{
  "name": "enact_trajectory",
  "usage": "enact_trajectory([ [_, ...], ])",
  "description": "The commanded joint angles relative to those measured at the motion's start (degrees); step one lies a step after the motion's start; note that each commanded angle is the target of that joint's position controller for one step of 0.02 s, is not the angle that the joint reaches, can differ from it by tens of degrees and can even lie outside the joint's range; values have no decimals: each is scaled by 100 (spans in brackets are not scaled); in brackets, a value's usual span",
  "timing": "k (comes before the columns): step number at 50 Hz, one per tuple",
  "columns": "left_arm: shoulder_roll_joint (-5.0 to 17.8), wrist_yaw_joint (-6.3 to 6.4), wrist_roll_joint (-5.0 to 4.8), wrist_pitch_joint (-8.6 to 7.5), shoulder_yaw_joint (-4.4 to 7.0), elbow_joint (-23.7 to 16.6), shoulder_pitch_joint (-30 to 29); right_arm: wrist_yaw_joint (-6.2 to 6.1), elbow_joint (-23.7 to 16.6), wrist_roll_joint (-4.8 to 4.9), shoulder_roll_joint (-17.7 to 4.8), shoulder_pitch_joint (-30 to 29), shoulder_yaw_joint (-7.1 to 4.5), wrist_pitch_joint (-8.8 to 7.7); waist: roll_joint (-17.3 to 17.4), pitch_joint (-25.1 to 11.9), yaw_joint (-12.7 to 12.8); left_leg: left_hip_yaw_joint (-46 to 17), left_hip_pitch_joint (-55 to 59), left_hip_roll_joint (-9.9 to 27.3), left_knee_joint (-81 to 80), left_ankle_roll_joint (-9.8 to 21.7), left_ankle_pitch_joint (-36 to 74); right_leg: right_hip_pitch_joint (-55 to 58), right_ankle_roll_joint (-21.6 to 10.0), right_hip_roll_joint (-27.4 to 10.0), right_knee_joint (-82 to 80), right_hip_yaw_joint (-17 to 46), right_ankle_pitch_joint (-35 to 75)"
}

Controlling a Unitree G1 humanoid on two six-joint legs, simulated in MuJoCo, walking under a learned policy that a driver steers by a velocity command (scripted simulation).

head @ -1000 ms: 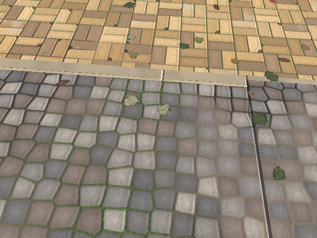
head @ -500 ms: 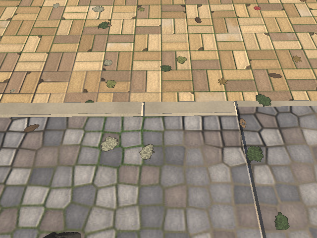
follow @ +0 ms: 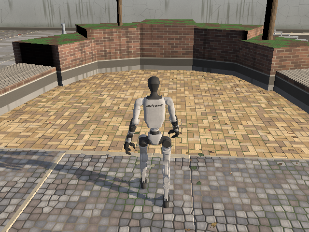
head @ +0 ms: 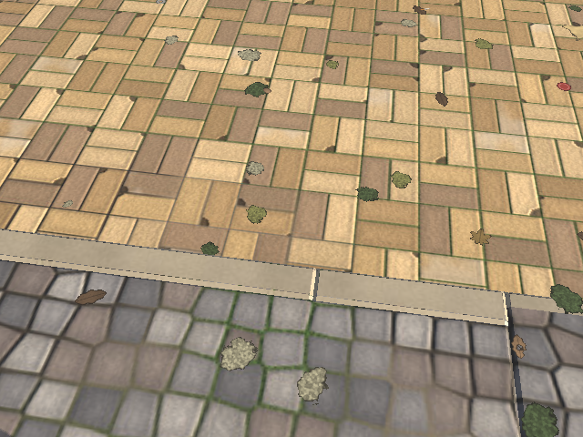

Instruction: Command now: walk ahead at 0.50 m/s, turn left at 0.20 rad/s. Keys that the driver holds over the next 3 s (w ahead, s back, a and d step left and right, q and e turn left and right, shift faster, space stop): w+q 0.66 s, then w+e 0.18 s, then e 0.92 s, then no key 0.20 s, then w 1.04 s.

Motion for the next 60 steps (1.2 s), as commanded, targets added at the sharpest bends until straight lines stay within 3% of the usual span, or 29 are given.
enact_trajectory([
  [1,910,65,6,35,192,-248,-248,29,-28,-6,-903,853,-326,-70,-606,-464,-830,328,1484,-405,-136,372,-311,-154,-670,-1373,1495,119,4676],
  [2,766,95,98,48,120,-372,-200,-4,224,-21,-1284,1856,-479,-50,-122,-1138,-1151,-491,3091,121,-38,657,-189,-1156,-439,-1087,3080,-193,3865],
  [3,145,5,186,-85,-89,-492,354,-9,336,-24,-1821,2437,-601,-11,1306,-1745,-899,-3315,5162,1393,-586,1641,-1261,-3671,13,-55,5296,-203,972],
  [4,326,-48,106,-272,-69,-455,128,9,313,5,-1415,2419,-459,-12,1155,-1992,-978,-4510,5438,1612,-1371,1678,-1893,-4514,-67,79,6103,711,-1120],
  [5,708,-94,-84,-404,27,-642,-392,3,201,-18,-1161,2000,-379,-41,886,-1294,-949,-3826,4885,1451,-1414,1415,-1846,-5032,-207,-246,6367,884,-793],
  [6,760,-69,-117,-461,29,-740,-764,-2,36,-56,-1019,1532,-333,-60,387,-834,-821,-3111,4070,1232,-1471,1265,-1344,-4930,-280,-511,6113,810,-266],
  [7,765,-21,-11,-461,70,-766,-942,5,-42,-103,-865,1209,-285,-64,49,-487,-640,-2599,3247,1037,-1599,1192,-806,-4647,-270,-695,5656,766,95],
  [9,683,35,80,-335,124,-823,-889,-12,-109,-132,-658,1034,-214,-78,190,-376,-339,-2170,2435,761,-1863,1142,-309,-3958,-206,-856,5007,814,372],
  [13,540,115,138,-190,131,-1074,-1438,-184,-55,-58,-1016,1479,-307,-87,195,-50,-407,-1822,2026,624,-2122,1204,-90,-4122,108,-728,3740,715,1158],
  [22,461,-104,26,-331,37,-1655,-2921,-335,95,24,-959,2261,-299,72,337,168,-871,-1941,2313,477,-1566,849,-348,-3590,140,-233,1505,774,2466],
  [25,674,-150,8,-415,85,-1703,-2762,-383,26,11,-1033,2208,-343,140,483,82,-681,-2367,2596,595,-1033,764,-83,-3085,39,-148,1198,791,1833],
  [27,941,-108,74,-465,212,-1464,-1706,-381,-147,-11,-877,2000,-299,158,471,-495,-144,-2249,2343,197,-58,542,478,-1532,-255,-271,1000,768,1788],
  [28,1299,-69,146,-463,311,-1345,-704,-360,-316,-99,-608,1907,-203,146,-106,-1343,279,-1739,1560,-205,1554,326,-181,54,-595,-1211,1232,1594,1748],
  [29,1688,-79,160,-355,406,-1181,-193,-338,-449,42,-156,2805,-75,76,-2042,-2156,-84,-1009,-476,-973,3347,-53,-3052,1953,-1522,-2554,848,4082,874],
  [30,1123,-106,46,-312,275,-1266,-320,-351,-346,127,-740,2834,-169,62,-1672,-1856,-45,-1148,-1213,-472,4218,-86,-3276,1736,-1495,-2650,564,4678,-188],
  [31,738,-97,30,-286,169,-1369,-634,-350,-428,121,-1076,2255,-266,92,-1005,-1040,68,-1089,-1415,-271,4428,-101,-2762,964,-1225,-2373,459,3764,-145],
  [32,654,-99,79,-250,122,-1399,-957,-363,-490,88,-1026,1945,-285,125,-522,-561,-42,-907,-1222,-50,4332,-144,-2290,152,-1052,-2103,321,2978,384],
  [34,486,-130,190,-235,55,-1295,-1167,-324,-583,18,-797,1781,-307,158,-672,-136,-259,-866,-799,204,3859,-132,-1822,-847,-976,-1654,1,2128,1087],
  [36,503,-185,172,-274,67,-1104,-993,-299,-592,22,-503,1877,-254,188,-756,-95,-368,-740,-514,194,3463,-127,-1788,-1194,-1140,-1475,-242,1791,1421],
  [43,986,-117,-19,-145,196,-906,-619,-172,-969,-97,-376,452,-82,5,-574,155,-164,-244,-48,48,706,-347,-183,-1471,-1183,-1179,-343,1100,2565],
  [46,1028,-73,-57,-4,192,-716,-181,-116,-1077,-95,-494,116,-99,-56,-706,36,-91,-207,438,-262,163,-370,148,-1280,-1020,-1191,197,1132,3390],
  [49,1027,7,-113,114,181,-792,-340,-115,-915,-174,-797,639,-224,-92,-799,-316,-493,-237,1585,-360,-523,-122,597,-1323,-650,-1022,1082,1299,3216],
  [50,892,22,-78,99,142,-879,-352,-172,-822,-243,-1050,1061,-312,-92,-606,-631,-669,-400,2460,-47,-593,47,1462,-1683,-407,-681,1784,1143,2840],
  [51,496,28,89,59,12,-1084,-258,-270,-820,-372,-1538,1712,-422,-49,411,-1439,-834,-1459,4057,1292,-121,518,3609,-2853,-64,-169,3537,774,631],
  [52,176,35,45,48,-99,-997,762,-250,-887,-306,-1560,1760,-389,88,1530,-2411,-595,-2667,5001,2587,5,1358,4009,-3822,115,122,5053,744,-2466],
  [53,735,57,-85,112,49,-966,639,-231,-930,-201,-1228,1654,-333,189,1093,-2282,-708,-2685,4407,2273,-427,1340,2542,-4070,172,-137,5609,982,-2136],
  [54,856,97,-142,203,114,-1105,154,-243,-943,-161,-995,1359,-260,226,877,-1531,-655,-2159,3842,1942,-658,1145,1591,-4465,198,-295,5820,780,-1757],
  [57,670,240,-29,613,185,-1150,110,-217,-938,-289,-750,406,-186,248,763,-568,-198,-1064,1759,1408,-1393,942,429,-3727,366,-560,5645,628,-855],
  [60,545,245,-3,730,212,-1369,6,-251,-853,-329,-786,166,-225,183,701,-448,-76,-491,1352,1384,-1627,1012,367,-3419,332,-574,5107,511,-290],
])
